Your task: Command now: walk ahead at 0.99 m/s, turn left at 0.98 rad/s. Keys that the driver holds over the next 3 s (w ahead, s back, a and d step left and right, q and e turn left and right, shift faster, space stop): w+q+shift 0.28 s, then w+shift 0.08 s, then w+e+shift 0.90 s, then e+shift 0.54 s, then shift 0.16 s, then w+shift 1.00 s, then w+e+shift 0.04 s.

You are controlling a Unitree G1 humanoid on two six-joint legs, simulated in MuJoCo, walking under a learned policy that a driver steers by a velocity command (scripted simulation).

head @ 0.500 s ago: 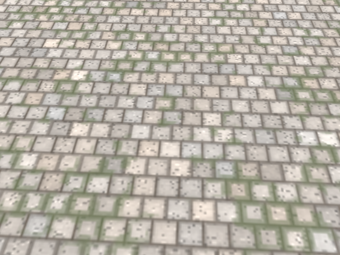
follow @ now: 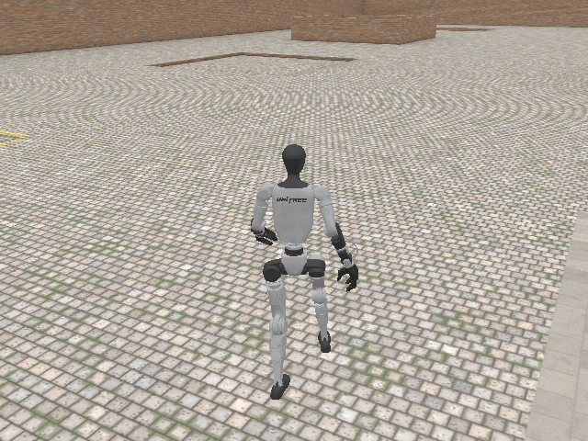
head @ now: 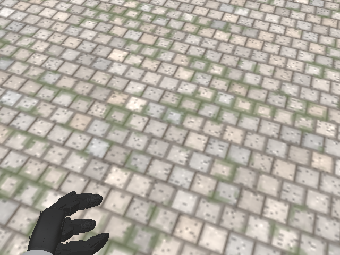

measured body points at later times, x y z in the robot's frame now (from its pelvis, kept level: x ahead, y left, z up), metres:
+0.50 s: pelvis +0.44 +0.04 -0.02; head +0.48 +0.06 +0.43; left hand +0.25 +0.23 -0.15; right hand +0.78 -0.04 -0.07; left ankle +0.54 +0.13 -0.73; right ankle +0.22 -0.18 -0.67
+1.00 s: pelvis +0.90 +0.15 -0.02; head +0.92 +0.17 +0.43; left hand +0.98 +0.45 -0.15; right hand +1.01 -0.09 -0.14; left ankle +0.68 +0.24 -0.56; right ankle +0.99 +0.15 -0.72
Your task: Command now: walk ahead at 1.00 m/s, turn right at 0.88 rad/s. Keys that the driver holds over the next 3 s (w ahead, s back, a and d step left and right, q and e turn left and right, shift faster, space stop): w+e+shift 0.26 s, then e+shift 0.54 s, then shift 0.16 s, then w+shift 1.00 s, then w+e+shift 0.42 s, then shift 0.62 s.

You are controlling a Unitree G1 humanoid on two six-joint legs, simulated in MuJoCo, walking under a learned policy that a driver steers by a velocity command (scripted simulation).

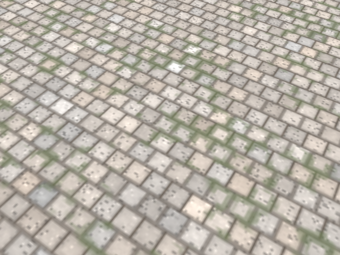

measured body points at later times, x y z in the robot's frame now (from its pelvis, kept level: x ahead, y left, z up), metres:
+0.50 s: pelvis +0.42 +0.04 +0.04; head +0.47 +0.03 +0.48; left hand +0.68 +0.26 -0.07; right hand +0.41 -0.26 -0.06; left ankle +0.51 +0.15 -0.70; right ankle +0.33 -0.01 -0.59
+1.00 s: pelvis +0.57 -0.03 +0.03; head +0.60 -0.07 +0.48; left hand +0.86 +0.05 -0.08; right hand +0.47 -0.31 -0.08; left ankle +0.71 +0.04 -0.64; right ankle +0.58 -0.13 -0.70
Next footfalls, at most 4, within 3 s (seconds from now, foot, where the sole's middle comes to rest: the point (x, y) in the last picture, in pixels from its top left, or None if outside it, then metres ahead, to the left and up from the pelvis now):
0.34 left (142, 235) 0.55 0.14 -0.73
0.74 right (219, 223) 0.61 -0.16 -0.73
1.16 left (180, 195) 0.72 0.00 -0.73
1.62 right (281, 204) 0.71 -0.42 -0.73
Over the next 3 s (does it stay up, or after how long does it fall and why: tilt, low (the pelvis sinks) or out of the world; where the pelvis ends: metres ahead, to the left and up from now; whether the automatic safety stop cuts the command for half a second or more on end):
stays up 1.16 -1.18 0.04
